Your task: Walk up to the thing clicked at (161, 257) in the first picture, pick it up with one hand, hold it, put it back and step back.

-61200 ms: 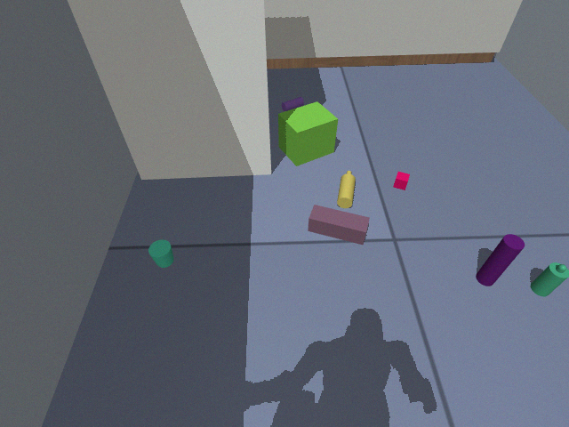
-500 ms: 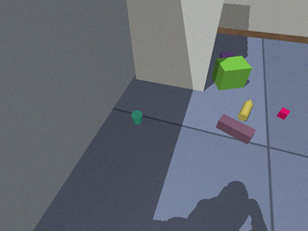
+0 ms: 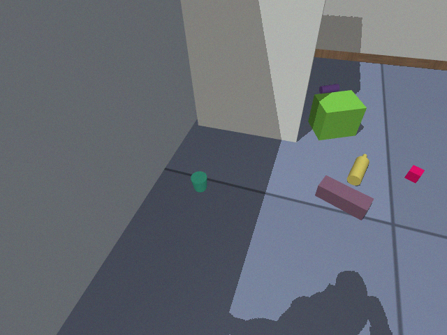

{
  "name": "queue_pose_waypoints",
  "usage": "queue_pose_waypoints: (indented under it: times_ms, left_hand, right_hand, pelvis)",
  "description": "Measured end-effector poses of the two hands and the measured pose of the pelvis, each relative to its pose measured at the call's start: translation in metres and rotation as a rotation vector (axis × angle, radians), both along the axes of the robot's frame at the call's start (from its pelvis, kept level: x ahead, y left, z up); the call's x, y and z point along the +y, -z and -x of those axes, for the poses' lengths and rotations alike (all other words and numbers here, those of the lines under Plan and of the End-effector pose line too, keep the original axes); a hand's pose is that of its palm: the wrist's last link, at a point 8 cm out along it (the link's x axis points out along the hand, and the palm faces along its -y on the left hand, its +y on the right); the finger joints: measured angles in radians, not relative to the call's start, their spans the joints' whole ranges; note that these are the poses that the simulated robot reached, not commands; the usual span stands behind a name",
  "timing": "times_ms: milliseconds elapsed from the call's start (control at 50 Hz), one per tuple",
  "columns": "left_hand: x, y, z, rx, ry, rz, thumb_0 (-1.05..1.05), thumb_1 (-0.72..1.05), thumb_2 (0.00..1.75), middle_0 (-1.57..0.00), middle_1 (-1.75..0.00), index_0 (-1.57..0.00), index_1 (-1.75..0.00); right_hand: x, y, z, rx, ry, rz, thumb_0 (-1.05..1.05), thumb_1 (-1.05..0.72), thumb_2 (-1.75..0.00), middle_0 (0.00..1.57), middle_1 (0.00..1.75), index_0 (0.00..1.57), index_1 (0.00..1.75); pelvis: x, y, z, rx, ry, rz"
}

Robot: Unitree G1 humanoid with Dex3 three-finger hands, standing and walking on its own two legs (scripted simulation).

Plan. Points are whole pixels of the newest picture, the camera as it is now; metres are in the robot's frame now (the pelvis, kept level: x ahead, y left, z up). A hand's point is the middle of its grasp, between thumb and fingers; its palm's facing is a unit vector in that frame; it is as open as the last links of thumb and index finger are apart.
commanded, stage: step back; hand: left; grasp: from above
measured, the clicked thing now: (199, 182) +1.03 +0.19 -0.72
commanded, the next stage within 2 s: stand in 0.26 s
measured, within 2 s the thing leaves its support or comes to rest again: neither
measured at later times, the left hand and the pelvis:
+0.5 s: hand out of the picture +0.12 +0.29 -0.15, palm faces +0.00 -0.95 -0.32, open 7.4 cm; pelvis +0.03 +0.04 +0.01, yaw +0 degrees
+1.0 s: hand out of the picture +0.07 +0.27 -0.14, palm faces -0.02 -0.93 -0.36, open 7.4 cm; pelvis +0.00 +0.01 +0.02, yaw +0 degrees
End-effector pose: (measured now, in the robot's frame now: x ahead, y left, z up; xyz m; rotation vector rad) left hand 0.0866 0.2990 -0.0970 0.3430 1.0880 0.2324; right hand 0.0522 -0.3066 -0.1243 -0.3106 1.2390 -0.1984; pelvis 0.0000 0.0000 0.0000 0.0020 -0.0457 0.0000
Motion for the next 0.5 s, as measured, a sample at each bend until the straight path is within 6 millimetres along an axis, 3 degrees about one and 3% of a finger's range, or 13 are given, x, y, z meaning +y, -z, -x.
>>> queue_pose_waypoints:
  times_ms: [180, 280, 500]
  left_hand:
    - [0.032, 0.014, -0.012, 0.046, -0.047, 0.02, 0.01, 0.9, 0.9, -0.2, -0.3, -0.2, -0.3]
    - [0.043, 0.018, -0.019, 0.066, -0.047, 0.03, 0.01, 0.9, 0.9, -0.2, -0.3, -0.2, -0.3]
    - [0.036, 0.013, -0.025, 0.087, -0.015, 0.064, 0.01, 0.9, 0.9, -0.2, -0.3, -0.2, -0.3]
  right_hand:
    - [0.026, -0.005, -0.013, 0.039, -0.006, 0.023, 0.0, -0.9, -0.9, 0.2, 0.29, 0.2, 0.3]
    - [0.042, -0.012, -0.033, 0.01, -0.003, 0.02, 0.0, -0.9, -0.9, 0.2, 0.3, 0.2, 0.3]
    - [0.056, -0.031, -0.08, -0.12, -0.038, 0.009, 0.0, -0.9, -0.9, 0.2, 0.3, 0.2, 0.3]
  pelvis:
    - [0.024, 0.002, -0.016, 0.01, -0.007, -0.01]
    - [0.033, -0.002, -0.025, 0.009, -0.004, 0.009]
    - [0.039, -0.013, -0.026, -0.011, 0.007, 0.006]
